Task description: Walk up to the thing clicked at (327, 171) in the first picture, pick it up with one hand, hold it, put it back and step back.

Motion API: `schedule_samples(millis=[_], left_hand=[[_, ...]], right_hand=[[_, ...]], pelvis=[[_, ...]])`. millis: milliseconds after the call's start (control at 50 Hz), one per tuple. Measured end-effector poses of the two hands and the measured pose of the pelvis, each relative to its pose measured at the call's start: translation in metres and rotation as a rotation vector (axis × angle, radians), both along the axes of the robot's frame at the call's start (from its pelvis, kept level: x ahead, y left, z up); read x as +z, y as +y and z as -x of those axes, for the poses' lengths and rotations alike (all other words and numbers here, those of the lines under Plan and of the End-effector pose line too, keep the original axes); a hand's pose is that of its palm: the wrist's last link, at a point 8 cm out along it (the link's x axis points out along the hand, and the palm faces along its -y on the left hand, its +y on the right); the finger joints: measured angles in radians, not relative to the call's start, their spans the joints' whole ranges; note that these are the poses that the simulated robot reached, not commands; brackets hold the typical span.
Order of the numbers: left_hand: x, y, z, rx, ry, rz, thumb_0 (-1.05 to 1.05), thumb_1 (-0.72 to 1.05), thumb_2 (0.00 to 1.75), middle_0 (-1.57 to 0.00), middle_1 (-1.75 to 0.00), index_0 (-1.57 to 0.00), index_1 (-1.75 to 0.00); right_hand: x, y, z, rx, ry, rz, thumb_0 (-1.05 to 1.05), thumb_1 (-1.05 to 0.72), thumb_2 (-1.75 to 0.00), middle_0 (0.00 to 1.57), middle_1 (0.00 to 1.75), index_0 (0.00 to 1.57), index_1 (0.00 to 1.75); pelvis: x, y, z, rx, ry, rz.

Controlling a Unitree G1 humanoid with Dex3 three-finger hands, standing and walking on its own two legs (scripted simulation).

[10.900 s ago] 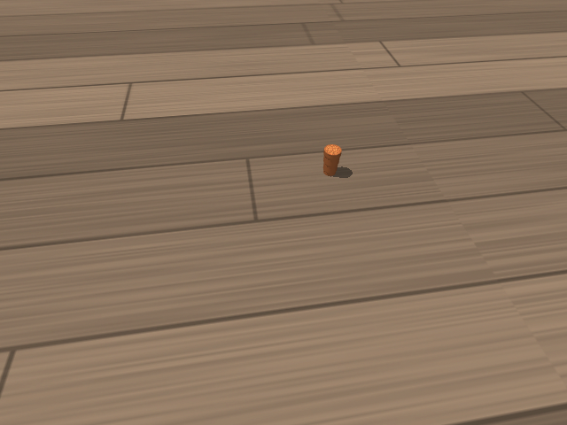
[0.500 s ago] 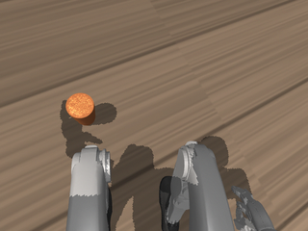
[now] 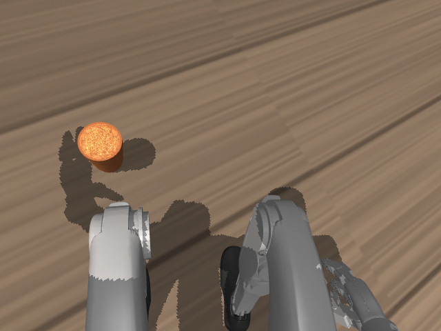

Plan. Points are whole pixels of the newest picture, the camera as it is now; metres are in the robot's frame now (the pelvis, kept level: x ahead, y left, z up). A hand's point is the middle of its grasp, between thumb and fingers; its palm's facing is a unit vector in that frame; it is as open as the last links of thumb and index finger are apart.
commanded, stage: approach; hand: left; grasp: from the side
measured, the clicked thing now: (105, 151) +0.47 +0.22 -0.29
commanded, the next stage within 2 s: close in in 0.32 s
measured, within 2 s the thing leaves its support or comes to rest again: neither
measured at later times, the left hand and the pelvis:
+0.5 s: hand (60, 168) +0.41 +0.28 -0.21, palm faces +0.03 -1.00 +0.04, open 17.5 cm; pelvis -0.01 +0.01 -0.06, yaw -5 degrees
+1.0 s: hand (97, 166) +0.43 +0.22 -0.24, palm faces +0.09 -1.00 +0.04, open 17.7 cm; pelvis -0.02 +0.01 -0.07, yaw -8 degrees
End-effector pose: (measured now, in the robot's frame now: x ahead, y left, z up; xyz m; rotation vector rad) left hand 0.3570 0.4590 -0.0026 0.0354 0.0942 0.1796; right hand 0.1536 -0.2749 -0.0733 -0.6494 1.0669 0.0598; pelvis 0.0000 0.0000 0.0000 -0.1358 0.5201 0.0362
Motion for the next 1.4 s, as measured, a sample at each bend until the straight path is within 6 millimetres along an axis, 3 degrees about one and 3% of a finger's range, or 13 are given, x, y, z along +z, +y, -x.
schedule_samples(millis=[80,240,340,540,620,720,880,1100,1240,1400], left_hand=[[-0.040,-0.014,-0.007,-0.017,0.007,0.045,-0.01,-0.58,0.05,-0.07,-0.09,-0.05,-0.10],[-0.132,-0.062,-0.027,-0.069,0.045,0.092,-0.01,-0.58,0.05,-0.07,-0.09,-0.05,-0.10],[-0.165,-0.083,-0.035,-0.093,0.028,0.070,-0.01,-0.57,0.06,-0.06,-0.09,-0.04,-0.10],[-0.213,-0.137,-0.029,-0.149,0.068,0.097,-0.01,-0.58,0.05,-0.06,-0.09,-0.05,-0.09],[-0.223,-0.154,-0.034,-0.100,0.021,0.115,-0.01,-0.59,0.03,-0.06,-0.09,-0.06,-0.08],[-0.227,-0.160,-0.043,-0.053,-0.027,0.094,-0.01,-0.60,0.02,-0.07,-0.08,-0.06,-0.08],[-0.232,-0.171,-0.041,-0.126,0.003,0.037,-0.01,-0.60,0.01,-0.06,-0.07,-0.06,-0.06],[-0.244,-0.197,-0.050,-0.072,-0.035,0.076,-0.01,-0.59,0.04,-0.06,-0.08,-0.06,-0.07],[-0.250,-0.191,-0.049,-0.059,-0.022,0.028,-0.01,-0.48,0.10,-0.08,-0.08,-0.07,-0.08],[-0.254,-0.193,-0.051,-0.037,-0.023,0.028,-0.01,-0.26,0.24,-0.22,-0.21,-0.20,-0.21]], right_hand=[[-0.005,0.001,0.002,0.032,0.016,0.021,0.01,-0.91,-0.90,0.21,0.30,0.20,0.30],[-0.017,0.005,0.011,0.093,0.090,0.083,0.01,-0.91,-0.90,0.21,0.30,0.20,0.30],[-0.023,0.008,0.017,0.126,0.144,0.120,0.01,-0.91,-0.90,0.21,0.30,0.21,0.30],[-0.033,0.013,0.025,0.203,0.195,0.148,0.00,-0.93,-0.91,0.21,0.30,0.21,0.30],[-0.032,0.016,0.028,0.238,0.203,0.166,0.00,-0.94,-0.91,0.21,0.30,0.21,0.30],[-0.028,0.019,0.036,0.259,0.231,0.197,0.00,-0.94,-0.91,0.21,0.30,0.21,0.30],[-0.025,0.019,0.051,0.268,0.302,0.217,0.00,-0.94,-0.91,0.21,0.30,0.21,0.30],[-0.017,0.024,0.054,0.291,0.331,0.258,0.00,-0.93,-0.90,0.21,0.30,0.21,0.30],[-0.020,0.025,0.054,0.305,0.362,0.262,0.00,-0.92,-0.90,0.21,0.30,0.20,0.30],[-0.022,0.028,0.050,0.323,0.379,0.258,0.00,-0.91,-0.90,0.21,0.30,0.20,0.30]], pelvis=[[-0.012,0.001,0.001,-0.008,-0.023,0.010],[-0.038,0.002,0.003,-0.027,-0.085,0.044],[-0.050,0.004,0.003,-0.037,-0.126,0.068],[-0.066,0.007,0.010,-0.058,-0.209,0.099],[-0.071,0.007,0.013,-0.070,-0.250,0.113],[-0.075,0.009,0.016,-0.078,-0.282,0.134],[-0.074,0.013,0.017,-0.078,-0.286,0.156],[-0.075,0.015,0.019,-0.089,-0.309,0.180],[-0.075,0.016,0.018,-0.093,-0.309,0.189],[-0.074,0.016,0.017,-0.095,-0.302,0.194]])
